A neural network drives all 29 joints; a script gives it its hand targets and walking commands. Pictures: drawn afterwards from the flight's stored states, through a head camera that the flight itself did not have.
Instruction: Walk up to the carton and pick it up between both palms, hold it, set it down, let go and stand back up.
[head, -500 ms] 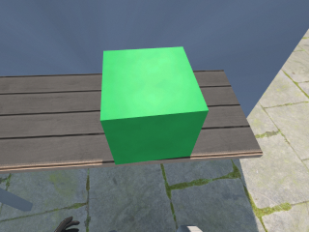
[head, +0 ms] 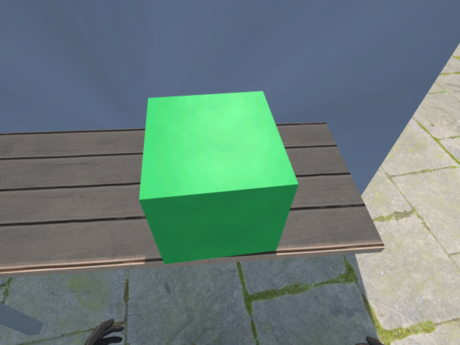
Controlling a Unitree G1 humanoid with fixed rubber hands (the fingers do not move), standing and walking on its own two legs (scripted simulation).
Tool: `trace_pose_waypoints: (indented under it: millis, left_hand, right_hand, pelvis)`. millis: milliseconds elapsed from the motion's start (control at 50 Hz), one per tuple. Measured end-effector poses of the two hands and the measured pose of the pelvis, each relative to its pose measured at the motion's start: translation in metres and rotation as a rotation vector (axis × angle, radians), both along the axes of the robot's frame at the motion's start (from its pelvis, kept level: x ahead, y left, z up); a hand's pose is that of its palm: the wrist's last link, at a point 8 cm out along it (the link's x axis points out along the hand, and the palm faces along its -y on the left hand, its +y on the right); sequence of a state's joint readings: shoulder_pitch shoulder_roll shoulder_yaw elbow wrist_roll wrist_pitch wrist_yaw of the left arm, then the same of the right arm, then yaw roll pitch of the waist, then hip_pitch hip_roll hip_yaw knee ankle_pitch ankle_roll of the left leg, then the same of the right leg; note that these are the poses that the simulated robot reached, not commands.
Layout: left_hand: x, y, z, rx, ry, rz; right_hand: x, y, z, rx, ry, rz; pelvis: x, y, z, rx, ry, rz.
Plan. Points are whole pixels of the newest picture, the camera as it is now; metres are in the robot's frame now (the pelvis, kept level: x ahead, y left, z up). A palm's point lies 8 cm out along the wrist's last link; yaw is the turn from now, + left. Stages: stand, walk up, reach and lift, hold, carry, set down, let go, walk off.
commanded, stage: walk up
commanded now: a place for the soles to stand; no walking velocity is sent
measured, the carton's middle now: (214, 176) +0.45 +0.04 +0.01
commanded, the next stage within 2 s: none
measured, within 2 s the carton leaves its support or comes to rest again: neither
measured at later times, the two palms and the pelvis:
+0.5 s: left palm out of the picture +0.12 +0.25 -0.10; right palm out of the picture +0.08 -0.28 -0.10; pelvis +0.01 -0.01 +0.00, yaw -1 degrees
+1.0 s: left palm out of the picture +0.07 +0.17 -0.11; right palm out of the picture +0.11 -0.34 -0.11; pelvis +0.02 -0.09 +0.00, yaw +4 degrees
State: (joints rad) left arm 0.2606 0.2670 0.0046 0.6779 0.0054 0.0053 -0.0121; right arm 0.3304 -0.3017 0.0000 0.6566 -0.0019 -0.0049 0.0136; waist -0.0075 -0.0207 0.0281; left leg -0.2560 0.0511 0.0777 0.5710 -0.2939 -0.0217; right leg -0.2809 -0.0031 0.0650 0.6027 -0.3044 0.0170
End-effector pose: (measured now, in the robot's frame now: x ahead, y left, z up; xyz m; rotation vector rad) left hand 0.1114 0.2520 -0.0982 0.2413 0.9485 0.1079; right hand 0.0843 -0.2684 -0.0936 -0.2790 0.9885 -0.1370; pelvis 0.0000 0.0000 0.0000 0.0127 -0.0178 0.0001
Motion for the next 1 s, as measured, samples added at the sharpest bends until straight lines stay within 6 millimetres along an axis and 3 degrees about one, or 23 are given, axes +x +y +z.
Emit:
trace_pose_waypoints:
  millis: [240, 440, 540, 620, 680, 820, 920, 1000]
  left_hand:
    - [0.003, 0.003, 0.005, 0.027, 0.008, 0.014]
    - [0.01, 0.001, 0.006, 0.028, 0.007, -0.01]
    - [0.01, -0.005, -0.003, 0.053, 0.068, -0.059]
    - [0.017, -0.028, -0.006, 0.047, 0.076, -0.077]
    - [0.017, -0.049, -0.006, 0.034, 0.063, -0.066]
    - [-0.011, -0.072, 0.0, 0.046, 0.096, 0.029]
    - [-0.033, -0.077, -0.003, 0.057, 0.127, 0.085]
    - [-0.04, -0.078, -0.008, 0.045, 0.115, 0.115]
  right_hand:
    - [0.014, 0.008, -0.008, 0.035, -0.005, 0.012]
    - [0.01, 0.004, -0.007, 0.014, 0.013, 0.014]
    - [-0.015, -0.028, -0.006, -0.068, 0.049, -0.033]
    - [-0.04, -0.064, -0.01, -0.097, 0.116, -0.08]
    - [-0.048, -0.084, -0.017, -0.087, 0.167, -0.096]
    - [-0.018, -0.089, -0.015, -0.04, 0.147, -0.051]
    - [0.012, -0.082, -0.015, -0.016, 0.085, 0.016]
    - [0.031, -0.071, -0.017, 0.001, 0.054, 0.059]
  pelvis:
    - [0.01, -0.003, 0.0, -0.001, -0.003, 0.008]
    - [0.01, -0.006, 0.0, 0.005, -0.004, 0.004]
    - [0.009, -0.021, -0.004, 0.007, -0.017, -0.036]
    - [0.011, -0.044, -0.007, 0.008, -0.02, -0.04]
    - [0.011, -0.061, -0.009, -0.014, -0.025, -0.028]
    - [0.016, -0.083, 0.001, 0.003, -0.016, -0.001]
    - [0.018, -0.089, 0.001, -0.012, -0.024, 0.032]
    - [0.016, -0.09, -0.003, -0.021, -0.031, 0.066]
